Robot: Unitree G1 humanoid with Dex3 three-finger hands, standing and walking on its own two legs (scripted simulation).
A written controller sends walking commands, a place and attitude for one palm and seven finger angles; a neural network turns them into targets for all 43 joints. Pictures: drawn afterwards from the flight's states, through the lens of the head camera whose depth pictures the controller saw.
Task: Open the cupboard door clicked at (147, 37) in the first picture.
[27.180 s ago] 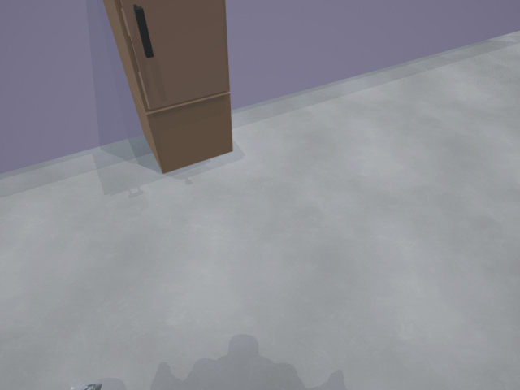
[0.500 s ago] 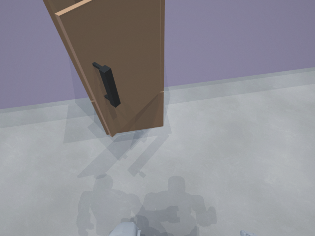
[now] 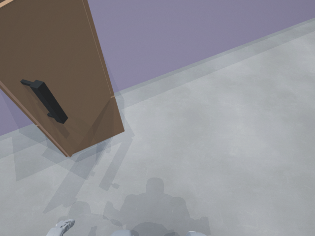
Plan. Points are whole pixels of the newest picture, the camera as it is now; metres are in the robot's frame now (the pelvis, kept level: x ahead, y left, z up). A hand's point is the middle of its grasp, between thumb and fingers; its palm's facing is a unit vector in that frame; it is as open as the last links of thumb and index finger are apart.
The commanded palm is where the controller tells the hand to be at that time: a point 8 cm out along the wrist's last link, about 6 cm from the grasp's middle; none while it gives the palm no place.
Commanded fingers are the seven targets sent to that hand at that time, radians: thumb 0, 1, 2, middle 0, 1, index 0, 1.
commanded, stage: walk to a spot facing it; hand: left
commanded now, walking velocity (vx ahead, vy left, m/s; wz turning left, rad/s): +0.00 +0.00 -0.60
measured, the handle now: (45, 102) +0.47 +0.39 +0.02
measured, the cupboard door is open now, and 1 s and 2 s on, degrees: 42 42 42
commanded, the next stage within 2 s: turn to face it in 1.96 s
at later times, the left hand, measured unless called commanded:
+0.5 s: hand (114, 218) +0.18 +0.14 -0.15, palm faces -0.31 -0.92 -0.26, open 7.4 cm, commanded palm none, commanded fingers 0.00 0.90 0.90 -0.20 -0.30 -0.20 -0.30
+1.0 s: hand (152, 182) +0.28 +0.04 -0.14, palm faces -0.59 -0.79 -0.17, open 7.4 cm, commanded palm none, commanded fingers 0.00 0.90 0.90 -0.20 -0.30 -0.20 -0.30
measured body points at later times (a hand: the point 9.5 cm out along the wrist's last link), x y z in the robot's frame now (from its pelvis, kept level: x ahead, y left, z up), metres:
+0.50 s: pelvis +0.01 -0.02 +0.00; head +0.05 -0.05 +0.45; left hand +0.19 +0.19 -0.13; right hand -0.04 -0.28 -0.14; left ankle +0.04 +0.14 -0.71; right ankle -0.02 -0.13 -0.72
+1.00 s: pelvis +0.09 -0.07 +0.03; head +0.13 -0.08 +0.47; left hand +0.31 +0.08 -0.12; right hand -0.06 -0.27 -0.11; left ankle +0.12 +0.08 -0.72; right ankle +0.04 -0.21 -0.66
